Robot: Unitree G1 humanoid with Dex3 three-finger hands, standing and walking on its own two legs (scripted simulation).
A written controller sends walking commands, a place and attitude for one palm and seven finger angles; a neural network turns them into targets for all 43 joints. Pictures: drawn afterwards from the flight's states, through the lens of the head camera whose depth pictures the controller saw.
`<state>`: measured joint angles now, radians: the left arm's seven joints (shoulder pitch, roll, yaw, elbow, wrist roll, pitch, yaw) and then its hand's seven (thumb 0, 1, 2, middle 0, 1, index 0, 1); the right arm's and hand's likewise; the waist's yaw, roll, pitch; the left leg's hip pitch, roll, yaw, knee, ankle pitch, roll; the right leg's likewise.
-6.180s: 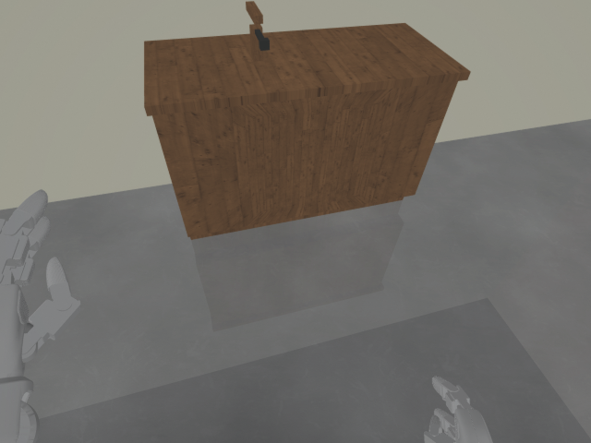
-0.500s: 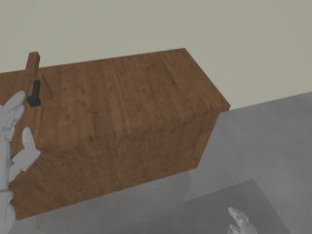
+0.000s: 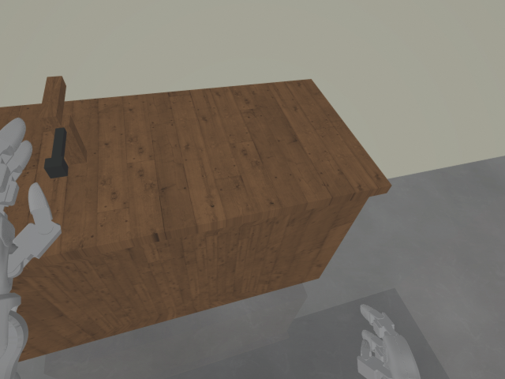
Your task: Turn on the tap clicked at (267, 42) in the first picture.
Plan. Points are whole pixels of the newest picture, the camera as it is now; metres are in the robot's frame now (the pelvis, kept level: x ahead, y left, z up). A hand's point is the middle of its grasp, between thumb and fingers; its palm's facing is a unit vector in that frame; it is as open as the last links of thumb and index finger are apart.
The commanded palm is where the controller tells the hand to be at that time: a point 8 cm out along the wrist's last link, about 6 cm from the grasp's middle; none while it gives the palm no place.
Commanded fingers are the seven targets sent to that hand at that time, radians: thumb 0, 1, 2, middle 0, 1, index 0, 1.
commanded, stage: shuffle to correct the standing spot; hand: left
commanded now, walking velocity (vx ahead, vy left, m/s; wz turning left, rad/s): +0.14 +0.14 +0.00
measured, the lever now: (56, 167) +0.42 +0.41 +0.04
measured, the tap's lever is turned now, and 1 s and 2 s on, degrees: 0 0 0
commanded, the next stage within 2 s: come to a stop and stand still in 1.20 s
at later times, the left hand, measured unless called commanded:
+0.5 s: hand (1, 218) +0.24 +0.33 +0.16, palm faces +0.43 -0.84 -0.33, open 7.4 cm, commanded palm +0.19 +0.36 +0.18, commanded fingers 0.00 0.90 0.90 -0.20 -0.30 -0.20 -0.30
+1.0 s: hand out of the picture +0.27 +0.40 +0.15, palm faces +0.45 -0.82 -0.34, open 7.4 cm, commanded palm +0.22 +0.42 +0.18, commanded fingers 0.00 0.90 0.90 -0.20 -0.30 -0.20 -0.30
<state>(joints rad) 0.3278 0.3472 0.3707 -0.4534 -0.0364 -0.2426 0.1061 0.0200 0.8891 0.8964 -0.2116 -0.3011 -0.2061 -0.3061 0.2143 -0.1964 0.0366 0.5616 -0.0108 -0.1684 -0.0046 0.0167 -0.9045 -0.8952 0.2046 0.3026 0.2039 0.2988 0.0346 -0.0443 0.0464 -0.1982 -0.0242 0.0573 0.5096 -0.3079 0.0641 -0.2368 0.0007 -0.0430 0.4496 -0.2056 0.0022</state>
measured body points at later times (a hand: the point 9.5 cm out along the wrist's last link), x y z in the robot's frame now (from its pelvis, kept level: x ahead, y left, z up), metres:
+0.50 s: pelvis +0.03 +0.08 -0.03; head +0.06 +0.12 +0.41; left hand +0.21 +0.37 +0.18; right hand +0.21 -0.16 -0.10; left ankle +0.09 +0.19 -0.74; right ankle +0.02 -0.12 -0.73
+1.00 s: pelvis +0.06 +0.14 +0.00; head +0.07 +0.15 +0.45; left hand +0.24 +0.44 +0.16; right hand +0.21 -0.12 -0.08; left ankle +0.11 +0.26 -0.73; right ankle +0.05 +0.02 -0.74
